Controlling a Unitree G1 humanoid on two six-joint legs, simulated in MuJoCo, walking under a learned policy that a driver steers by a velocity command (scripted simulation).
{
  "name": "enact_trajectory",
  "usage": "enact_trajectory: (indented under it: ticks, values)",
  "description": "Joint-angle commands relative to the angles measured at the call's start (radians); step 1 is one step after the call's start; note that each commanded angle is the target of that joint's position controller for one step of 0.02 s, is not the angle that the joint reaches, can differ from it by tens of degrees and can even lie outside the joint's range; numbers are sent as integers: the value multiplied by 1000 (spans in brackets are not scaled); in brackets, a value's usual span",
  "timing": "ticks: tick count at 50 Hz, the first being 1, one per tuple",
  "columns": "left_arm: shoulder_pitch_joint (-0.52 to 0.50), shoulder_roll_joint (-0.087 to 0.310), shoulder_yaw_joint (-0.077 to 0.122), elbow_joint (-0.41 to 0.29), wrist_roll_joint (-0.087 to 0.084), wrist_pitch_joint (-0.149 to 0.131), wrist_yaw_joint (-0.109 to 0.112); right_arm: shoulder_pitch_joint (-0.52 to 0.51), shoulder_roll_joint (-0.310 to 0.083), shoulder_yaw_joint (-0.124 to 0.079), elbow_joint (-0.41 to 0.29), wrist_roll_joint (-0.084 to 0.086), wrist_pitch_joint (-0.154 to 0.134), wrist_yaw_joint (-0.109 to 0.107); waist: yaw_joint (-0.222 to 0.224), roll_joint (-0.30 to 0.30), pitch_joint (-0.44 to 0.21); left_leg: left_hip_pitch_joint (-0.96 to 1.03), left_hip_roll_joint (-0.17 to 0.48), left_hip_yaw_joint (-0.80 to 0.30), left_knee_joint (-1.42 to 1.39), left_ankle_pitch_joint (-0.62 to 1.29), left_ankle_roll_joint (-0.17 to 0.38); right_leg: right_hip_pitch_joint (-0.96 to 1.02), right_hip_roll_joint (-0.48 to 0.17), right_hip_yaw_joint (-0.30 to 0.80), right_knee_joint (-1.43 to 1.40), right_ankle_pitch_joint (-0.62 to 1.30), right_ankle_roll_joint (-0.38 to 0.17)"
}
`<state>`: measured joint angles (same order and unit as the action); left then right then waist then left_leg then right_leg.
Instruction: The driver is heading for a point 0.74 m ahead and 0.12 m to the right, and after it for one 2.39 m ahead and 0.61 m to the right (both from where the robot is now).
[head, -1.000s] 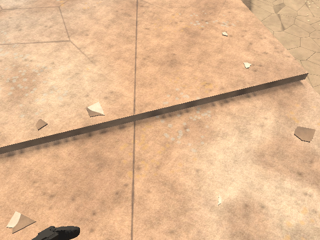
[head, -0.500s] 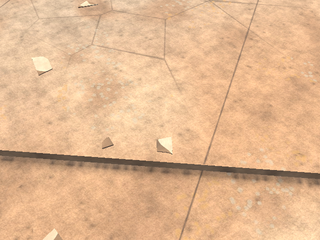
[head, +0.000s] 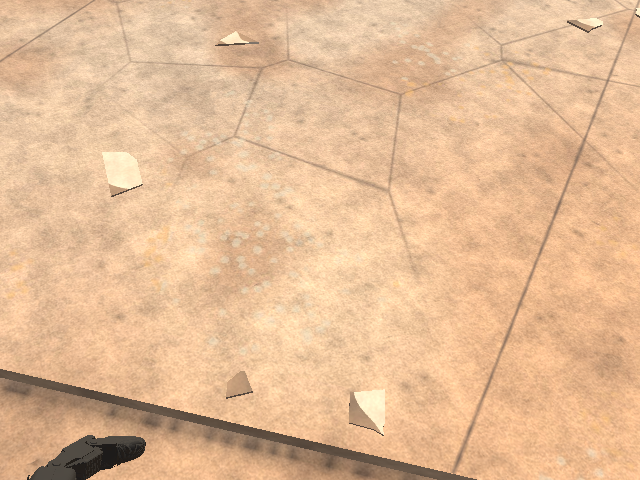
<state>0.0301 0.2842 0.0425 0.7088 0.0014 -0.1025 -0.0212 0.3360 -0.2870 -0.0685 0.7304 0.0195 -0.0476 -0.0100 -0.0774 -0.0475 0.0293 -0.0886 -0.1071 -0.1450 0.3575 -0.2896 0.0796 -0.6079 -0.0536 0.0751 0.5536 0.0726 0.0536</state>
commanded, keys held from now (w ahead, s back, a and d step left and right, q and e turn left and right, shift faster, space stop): w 0.56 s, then w+e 0.44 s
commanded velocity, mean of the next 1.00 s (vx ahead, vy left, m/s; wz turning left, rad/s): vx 0.50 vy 0.00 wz -0.06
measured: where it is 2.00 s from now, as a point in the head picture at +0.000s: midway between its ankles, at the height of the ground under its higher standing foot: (355, 233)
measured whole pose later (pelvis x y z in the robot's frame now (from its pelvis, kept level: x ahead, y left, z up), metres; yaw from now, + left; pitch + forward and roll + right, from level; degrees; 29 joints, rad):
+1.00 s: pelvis +0.55 +0.00 -0.01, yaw -7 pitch +3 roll +1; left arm 0.11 0.22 0.01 0.64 -0.01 -0.01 -0.03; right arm 0.38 -0.26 -0.05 0.90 0.00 -0.05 -0.02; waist -0.05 0.00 0.01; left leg 0.07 0.05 0.20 0.23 -0.33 -0.04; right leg -0.79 -0.08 -0.07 0.97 -0.27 -0.04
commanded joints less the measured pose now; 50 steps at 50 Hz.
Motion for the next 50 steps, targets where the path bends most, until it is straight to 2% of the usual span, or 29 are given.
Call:
enact_trajectory:
  ticks: [1, 3, 4, 5, 6, 7, 8, 9, 10, 11, 13, 15, 21, 26, 28, 29, 30, 31, 32, 33, 34, 36, 39, 41, 43, 45, 46, 48, 50]
  values:
    - [-95, 102, 26, -89, -4, -28, -12, 48, -150, -39, -23, -1, -6, -6, -4, 149, -8, 0, 277, -179, -38, 257, 124, 80, 23, -20, -56, -26, -36]
    - [-37, 120, 34, -78, -4, -33, -10, 34, -154, -42, -19, -4, 1, -7, 32, 177, -14, 45, 292, -197, 21, 377, 107, 137, 35, -42, -80, -116, -74]
    - [51, 140, 48, -53, 1, -37, -5, 17, -142, -36, -23, -6, 3, -6, 81, 171, -58, 48, 253, -171, 115, 522, 88, 256, 56, -69, -120, -110, -103]
    - [182, 176, 61, -31, 14, -41, 0, 8, -109, -21, -37, -14, 3, -4, 142, 140, -179, -21, 201, -128, 309, 527, 58, 481, -22, -3, -83, -72, -156]
    - [324, 257, 82, -12, 28, -38, 2, 104, -59, -3, -50, -11, -6, -5, 146, -54, -343, -323, 74, -32, 649, 265, -16, 858, -223, 322, -73, -129, -293]
    - [394, 232, 82, 35, 2, -27, -11, 154, -55, 6, -43, 4, -16, -5, 147, -267, -382, -564, 0, -16, 878, -274, -55, 980, -339, 673, -223, -367, -376]
    - [353, 159, 60, 27, -19, -23, -12, 73, -137, -11, -48, 18, -21, -2, 164, -133, -241, -670, 60, -63, 959, -240, -48, 889, -321, 640, -264, -543, -337]
    - [288, 128, 48, 12, -11, -14, -7, -27, -148, -12, -69, 15, -23, 0, 160, -51, -134, -682, 108, -17, 956, -160, -44, 760, -282, 496, -278, -520, -300]
    - [239, 111, 39, 10, 1, -7, -6, -89, -135, -10, -86, -2, -28, 3, 137, 0, -50, -668, 146, 19, 893, -96, -44, 627, -239, 395, -309, -417, -287]
    - [214, 91, 30, 9, 8, -9, -4, -100, -125, -14, -88, -15, -28, 4, 112, -5, -29, -627, 181, 25, 828, -47, -44, 555, -207, 332, -328, -318, -277]
    - [207, 84, 25, 16, 7, -13, -3, -64, -86, -8, -76, -11, -23, 9, 83, -43, -38, -554, 201, 48, 760, -12, -54, 490, -163, 242, -363, -194, -274]
    - [224, 111, 31, 31, -3, -17, 1, -83, -59, 1, -84, -16, -19, 8, 81, -43, -33, -564, 209, 73, 679, 17, -74, 472, -161, 178, -389, -82, -291]
    - [293, 150, 38, 69, -16, 5, 12, -253, -18, 23, -115, -14, -27, 20, 139, -28, -13, -505, 183, 127, 335, 295, -100, 484, -119, 27, -402, 8, -254]
    - [367, 162, 38, 108, -21, 38, 18, -370, -25, 22, -157, -5, -31, 45, 164, -32, 24, -529, 154, 138, 225, 249, -67, 620, -191, 61, -342, 53, -238]
    - [441, 142, 26, 129, -17, 56, 18, -414, -47, 11, -171, -8, -45, 54, 177, -1, -16, -427, 82, 213, 134, 146, -42, 700, -150, 49, -227, 339, -216]
    - [431, 179, 32, 136, -24, 64, 22, -331, -54, -1, -150, -13, -49, 53, 115, -31, -69, -270, 44, 237, 58, 167, -25, 683, -132, 41, -109, 523, -198]
    - [391, 205, 36, 125, -28, 64, 27, -163, -98, -20, -107, -17, -51, 48, 23, -50, -158, -9, 87, 193, 31, 260, 3, 568, -109, 23, 54, 560, -168]
    - [326, 150, 16, 79, 1, 48, 27, 68, -188, -46, -62, -29, -45, 31, -78, 21, -323, 373, 300, -13, 112, 444, 74, 290, -50, -3, 342, 221, -121]
    - [444, 11, -22, 71, 5, 18, 18, 122, -261, -58, -32, -29, -25, 21, -24, 297, -426, 658, 589, -368, 134, 659, 242, -109, 87, -36, 651, -668, -57]
    - [384, 106, 4, 96, -37, 3, 17, 183, -175, -49, -15, -33, -9, 11, -97, 166, -404, 571, 570, -381, 79, 503, 255, -197, 49, 60, 792, -687, -44]
    - [298, 124, 14, 68, -59, 4, 15, 131, -131, -33, -6, -34, -6, 6, -79, 164, -248, 454, 511, -236, 42, 416, 205, -268, 7, 27, 823, -626, -44]
    - [223, 87, 13, 49, -32, 27, 20, 7, -64, -9, 1, -32, -4, 9, -19, 171, -78, 183, 432, -111, -74, 257, 155, -252, -42, -33, 859, -537, -33]
    - [269, -3, -1, 33, -45, 80, 26, -80, -20, 4, 35, -31, -24, 19, 81, 187, 42, -65, 426, 3, -211, 158, 133, -261, -56, -21, 1036, -520, -25]
    - [237, -1, -4, -13, -37, 90, 34, -115, -25, 5, 52, -32, -31, 15, 119, 149, 75, -148, 399, 109, -241, 153, 107, -302, -69, -3, 988, -435, -24]
    - [185, -6, -15, -64, -14, 85, 26, -142, -63, 0, 56, -42, -32, -2, 136, 126, 64, -210, 334, 240, -249, 236, 83, -222, -72, -44, 764, -300, -21]
    - [123, -17, -21, -87, -9, 78, 10, -109, -98, -9, 63, -43, -43, -13, 101, 121, 28, -203, 319, 306, -263, 334, 77, -78, -60, -106, 566, -222, -34]
    - [96, -23, -24, -105, -7, 79, 3, -70, -131, -18, 78, -37, -44, -16, 86, 117, 24, -148, 362, 295, -267, 421, 88, -68, -58, -123, 516, -239, -52]
    - [74, -9, -19, -132, -14, 79, -12, -39, -166, -28, 93, -14, -25, -17, 85, 109, 5, 30, 409, 305, -191, 709, 78, -93, -36, -156, 420, -307, -102]
    - [110, 26, 2, -148, -11, 81, -23, -29, -190, -33, 90, -4, -2, -19, 117, 157, -70, 147, 420, 333, -9, 1142, 53, -8, 46, -228, 367, -406, -149]
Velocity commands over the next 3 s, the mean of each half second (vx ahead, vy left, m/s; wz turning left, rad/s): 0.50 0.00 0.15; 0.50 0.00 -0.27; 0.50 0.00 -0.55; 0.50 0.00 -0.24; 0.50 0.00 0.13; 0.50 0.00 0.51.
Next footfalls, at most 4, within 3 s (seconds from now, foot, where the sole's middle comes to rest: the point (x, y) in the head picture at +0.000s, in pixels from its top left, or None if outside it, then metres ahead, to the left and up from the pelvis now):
0.10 right None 0.24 -0.14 -0.78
0.62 left None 0.46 0.13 -0.78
1.04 right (354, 350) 0.73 -0.14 -0.73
1.54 left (292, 242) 1.04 -0.01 -0.73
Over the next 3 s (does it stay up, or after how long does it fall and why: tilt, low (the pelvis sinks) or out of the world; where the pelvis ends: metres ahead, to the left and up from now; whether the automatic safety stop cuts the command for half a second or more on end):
stays up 1.56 -0.39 0.05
